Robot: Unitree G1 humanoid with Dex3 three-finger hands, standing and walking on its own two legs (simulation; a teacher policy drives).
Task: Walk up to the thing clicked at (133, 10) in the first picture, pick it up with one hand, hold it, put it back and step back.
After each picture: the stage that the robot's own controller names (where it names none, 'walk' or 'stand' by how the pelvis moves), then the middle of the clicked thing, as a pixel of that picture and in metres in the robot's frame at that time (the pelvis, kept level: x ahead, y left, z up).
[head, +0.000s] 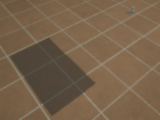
stand; (132, 10) +2.06 -0.73 -0.72
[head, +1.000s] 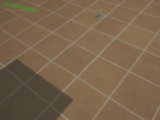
walk; (100, 14) +2.01 -0.16 -0.70
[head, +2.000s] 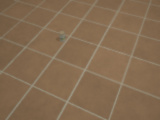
walk; (62, 36) +1.38 +0.27 -0.71
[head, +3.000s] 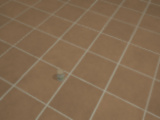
walk; (60, 75) +0.86 +0.22 -0.70
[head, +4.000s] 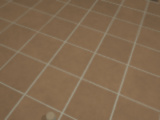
walk; (51, 118) +0.46 +0.20 -0.71
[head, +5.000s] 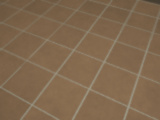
walk; out of the picture +0.38 +0.20 -0.72
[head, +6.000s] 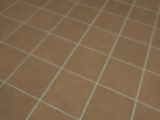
stand; out of the picture +0.38 +0.06 -0.70
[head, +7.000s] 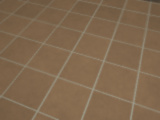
stand; out of the picture +0.36 +0.11 -0.72
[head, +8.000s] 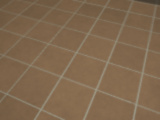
stand; out of the picture +0.38 +0.09 -0.73
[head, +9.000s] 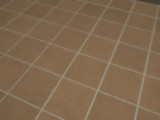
stand; out of the picture +0.37 +0.09 -0.73
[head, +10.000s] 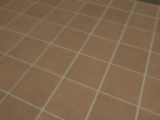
stand; out of the picture +0.37 +0.08 -0.73
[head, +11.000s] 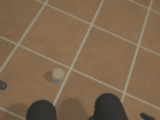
go down; (58, 76) +0.46 +0.05 -0.45
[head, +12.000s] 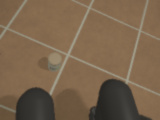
go down; (54, 62) +0.49 +0.06 -0.33
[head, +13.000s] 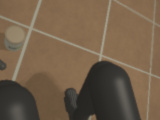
close in; (14, 39) +0.49 +0.11 -0.26
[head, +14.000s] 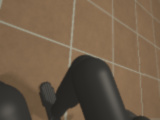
close; out of the picture +0.50 +0.13 -0.26
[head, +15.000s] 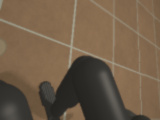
close; out of the picture +0.45 +0.12 -0.26
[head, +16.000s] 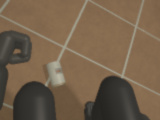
lift; (56, 74) +0.40 +0.05 -0.34
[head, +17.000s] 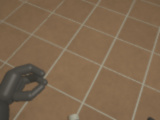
go down; out of the picture +0.33 +0.02 -0.64
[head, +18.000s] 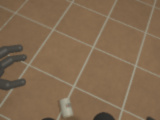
go down; (66, 108) +0.35 +0.03 -0.58
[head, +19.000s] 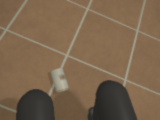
walk; (59, 81) +0.41 +0.03 -0.37
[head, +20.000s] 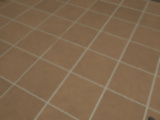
stand; out of the picture +0.30 +0.01 -0.68
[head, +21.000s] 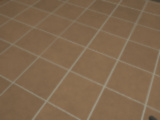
stand; out of the picture +0.31 +0.01 -0.68
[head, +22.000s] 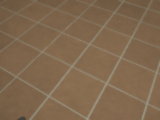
stand; out of the picture +0.32 +0.01 -0.69
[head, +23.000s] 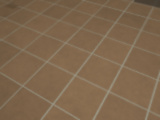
stand; out of the picture +0.33 +0.02 -0.75
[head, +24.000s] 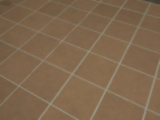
stand; out of the picture +0.31 +0.03 -0.75
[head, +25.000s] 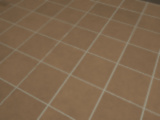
walk; out of the picture +0.30 +0.04 -0.75
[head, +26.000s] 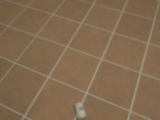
walk; (80, 111) +0.42 +0.05 -0.73
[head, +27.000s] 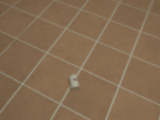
walk; (74, 82) +0.66 +0.04 -0.72
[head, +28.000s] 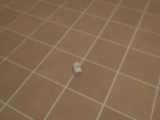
stand; (77, 69) +0.92 +0.11 -0.73
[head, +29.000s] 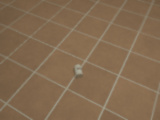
stand; (78, 71) +0.91 +0.05 -0.75
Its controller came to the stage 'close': yes
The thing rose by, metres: 0.01
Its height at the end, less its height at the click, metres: -0.02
